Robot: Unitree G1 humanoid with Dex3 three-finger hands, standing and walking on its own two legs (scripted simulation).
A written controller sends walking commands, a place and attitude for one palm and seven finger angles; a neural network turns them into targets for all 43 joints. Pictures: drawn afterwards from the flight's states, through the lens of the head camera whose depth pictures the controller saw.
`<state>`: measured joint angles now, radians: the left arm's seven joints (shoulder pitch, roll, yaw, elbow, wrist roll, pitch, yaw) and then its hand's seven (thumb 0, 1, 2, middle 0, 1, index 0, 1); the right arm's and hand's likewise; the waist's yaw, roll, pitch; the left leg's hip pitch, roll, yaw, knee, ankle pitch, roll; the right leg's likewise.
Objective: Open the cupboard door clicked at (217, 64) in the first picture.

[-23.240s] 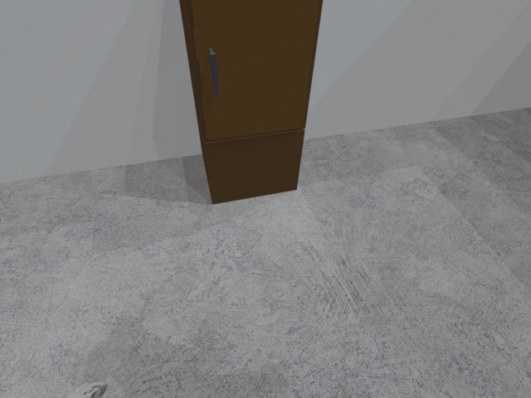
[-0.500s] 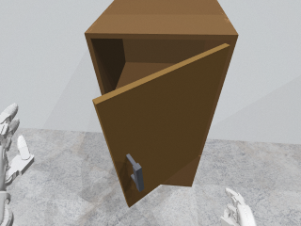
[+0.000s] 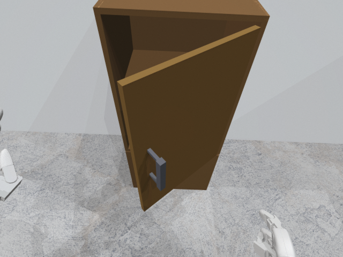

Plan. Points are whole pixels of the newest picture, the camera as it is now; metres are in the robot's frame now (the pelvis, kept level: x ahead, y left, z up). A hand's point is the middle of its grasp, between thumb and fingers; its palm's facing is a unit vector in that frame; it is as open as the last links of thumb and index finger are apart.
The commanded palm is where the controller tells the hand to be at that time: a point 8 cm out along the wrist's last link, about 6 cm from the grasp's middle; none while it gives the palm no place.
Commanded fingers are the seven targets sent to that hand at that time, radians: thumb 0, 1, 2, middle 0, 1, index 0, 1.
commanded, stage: step back with the hand held close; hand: left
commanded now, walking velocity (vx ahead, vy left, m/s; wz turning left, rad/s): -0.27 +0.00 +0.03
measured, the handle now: (156, 170) +0.34 +0.07 -0.03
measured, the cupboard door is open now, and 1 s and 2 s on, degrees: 41 41 41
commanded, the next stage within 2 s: stop stepping back and stand still in 0.76 s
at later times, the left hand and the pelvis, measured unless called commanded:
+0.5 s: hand out of the picture +0.11 +0.28 +0.17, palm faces +0.53 -0.73 -0.43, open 7.4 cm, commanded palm +0.03 +0.31 +0.19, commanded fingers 0.00 0.90 0.90 -0.20 -0.30 -0.20 -0.30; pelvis -0.08 +0.00 -0.02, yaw +6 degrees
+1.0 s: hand out of the picture +0.00 +0.22 +0.20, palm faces +0.41 -0.82 -0.39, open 7.4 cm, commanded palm -0.05 +0.27 +0.19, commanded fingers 0.00 0.90 0.90 -0.20 -0.30 -0.20 -0.30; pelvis -0.20 -0.02 +0.00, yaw -3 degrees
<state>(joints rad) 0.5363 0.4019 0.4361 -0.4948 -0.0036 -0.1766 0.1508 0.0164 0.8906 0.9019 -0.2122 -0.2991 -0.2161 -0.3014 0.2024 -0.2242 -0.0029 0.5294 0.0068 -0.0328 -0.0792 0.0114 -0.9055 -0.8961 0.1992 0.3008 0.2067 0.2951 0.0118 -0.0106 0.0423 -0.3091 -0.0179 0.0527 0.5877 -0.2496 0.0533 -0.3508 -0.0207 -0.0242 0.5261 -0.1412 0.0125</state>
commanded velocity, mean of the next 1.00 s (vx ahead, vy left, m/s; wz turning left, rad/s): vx -0.26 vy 0.01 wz -0.07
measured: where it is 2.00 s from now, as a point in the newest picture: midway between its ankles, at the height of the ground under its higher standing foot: outside the picture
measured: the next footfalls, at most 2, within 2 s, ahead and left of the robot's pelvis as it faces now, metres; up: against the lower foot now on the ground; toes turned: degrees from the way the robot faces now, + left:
right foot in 0.88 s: -0.29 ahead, -0.15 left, +0.00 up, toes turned +1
left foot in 1.02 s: -0.10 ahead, +0.06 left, +0.00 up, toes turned -1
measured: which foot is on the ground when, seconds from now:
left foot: down 0.00-0.86, up 0.88-1.00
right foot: down 0.00-0.54, up 0.56-0.86, down 0.88-1.00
